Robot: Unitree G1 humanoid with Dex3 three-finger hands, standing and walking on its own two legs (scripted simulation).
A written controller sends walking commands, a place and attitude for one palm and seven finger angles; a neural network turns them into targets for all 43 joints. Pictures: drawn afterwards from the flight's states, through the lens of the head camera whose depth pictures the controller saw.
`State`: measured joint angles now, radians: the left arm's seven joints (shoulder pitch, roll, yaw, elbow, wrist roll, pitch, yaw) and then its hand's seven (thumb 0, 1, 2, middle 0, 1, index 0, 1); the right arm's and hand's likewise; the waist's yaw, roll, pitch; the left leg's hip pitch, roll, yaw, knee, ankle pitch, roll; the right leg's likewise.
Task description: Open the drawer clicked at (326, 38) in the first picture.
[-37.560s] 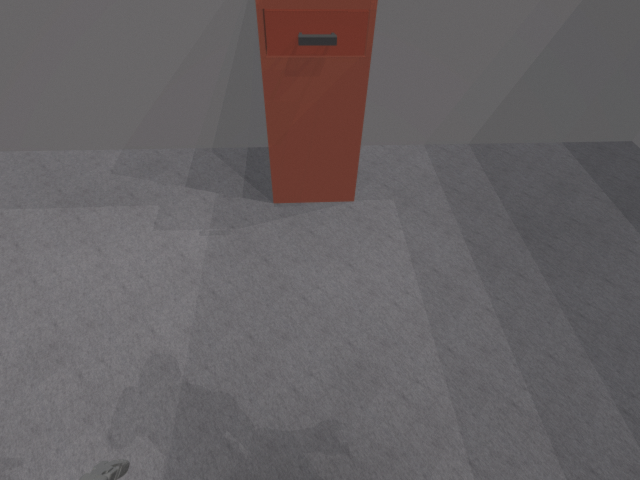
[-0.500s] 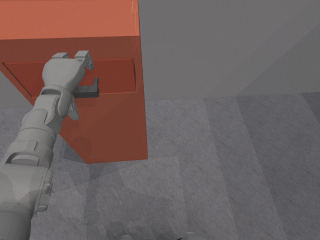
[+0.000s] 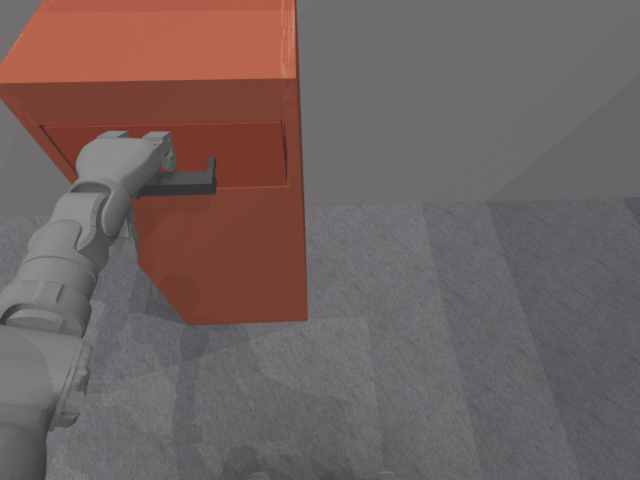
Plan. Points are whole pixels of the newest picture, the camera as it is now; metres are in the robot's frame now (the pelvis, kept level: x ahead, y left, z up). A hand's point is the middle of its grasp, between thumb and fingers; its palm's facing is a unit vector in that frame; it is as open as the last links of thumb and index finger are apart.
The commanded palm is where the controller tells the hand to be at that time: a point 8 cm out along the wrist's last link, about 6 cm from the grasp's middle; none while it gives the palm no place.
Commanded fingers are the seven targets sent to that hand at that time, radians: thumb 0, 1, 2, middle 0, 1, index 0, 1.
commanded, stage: move the hooked fingers above the handle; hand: left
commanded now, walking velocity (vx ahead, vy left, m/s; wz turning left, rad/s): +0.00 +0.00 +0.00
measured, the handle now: (175, 173) +0.55 +0.22 +0.00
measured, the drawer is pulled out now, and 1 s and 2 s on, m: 0.00 0.00 0.00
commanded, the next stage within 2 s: lower the fingers behind the handle in 1.70 s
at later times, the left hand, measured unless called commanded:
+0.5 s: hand (136, 166) +0.49 +0.23 +0.08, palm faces -0.12 +0.01 -0.99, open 13.5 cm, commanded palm +0.48 +0.25 +0.12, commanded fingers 0.00 -0.50 0.30 -0.30 -1.20 -0.30 -1.20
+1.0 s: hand (177, 160) +0.51 +0.19 +0.07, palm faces +0.09 +0.02 -1.00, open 13.3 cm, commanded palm +0.49 +0.25 +0.12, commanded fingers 0.00 -0.50 0.30 -0.30 -1.20 -0.30 -1.20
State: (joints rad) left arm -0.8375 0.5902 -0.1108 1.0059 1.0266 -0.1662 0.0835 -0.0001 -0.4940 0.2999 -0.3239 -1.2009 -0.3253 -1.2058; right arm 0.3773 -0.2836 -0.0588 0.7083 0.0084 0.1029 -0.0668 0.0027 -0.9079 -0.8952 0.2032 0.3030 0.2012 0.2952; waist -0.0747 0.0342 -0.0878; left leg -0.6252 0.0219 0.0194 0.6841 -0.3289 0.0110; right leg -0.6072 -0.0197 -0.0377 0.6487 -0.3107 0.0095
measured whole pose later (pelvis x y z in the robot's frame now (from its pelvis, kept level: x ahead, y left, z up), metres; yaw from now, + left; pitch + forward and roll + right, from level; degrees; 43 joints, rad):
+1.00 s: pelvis -0.01 +0.01 -0.01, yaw -1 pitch +18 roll -1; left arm -0.93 0.49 -0.07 1.05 1.09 -0.02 0.35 0.00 -0.49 0.30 -0.49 -1.29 -0.39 -1.31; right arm 0.29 -0.27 -0.01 0.74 0.00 0.13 -0.04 0.00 -0.91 -0.90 0.20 0.30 0.20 0.29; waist -0.13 0.07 -0.11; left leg -0.71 0.02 0.04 0.75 -0.34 0.02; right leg -0.70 -0.02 -0.01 0.71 -0.31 0.02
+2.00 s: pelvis -0.01 +0.01 +0.00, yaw -1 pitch +16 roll -1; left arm -0.90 0.68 -0.06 1.12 1.05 -0.15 0.04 0.00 -0.49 0.30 -0.33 -1.20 -0.34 -1.21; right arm 0.35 -0.25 -0.01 0.67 0.02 0.09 -0.08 0.00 -0.91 -0.89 0.21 0.30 0.20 0.30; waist -0.10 0.04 -0.09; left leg -0.67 0.02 0.03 0.71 -0.33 0.02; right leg -0.65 -0.02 -0.02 0.67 -0.30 0.02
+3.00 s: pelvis -0.02 +0.01 -0.04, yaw -1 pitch +26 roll -4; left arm -0.93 0.62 0.03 1.10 1.12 -0.14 0.34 0.00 -0.49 0.30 -0.33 -1.22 -0.34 -1.24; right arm 0.38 -0.27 -0.05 0.75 -0.04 0.06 -0.03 0.00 -0.91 -0.90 0.20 0.30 0.20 0.29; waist -0.15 0.04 -0.14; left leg -1.02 0.04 -0.01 0.98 -0.41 0.02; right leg -0.97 -0.01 -0.05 0.89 -0.37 0.02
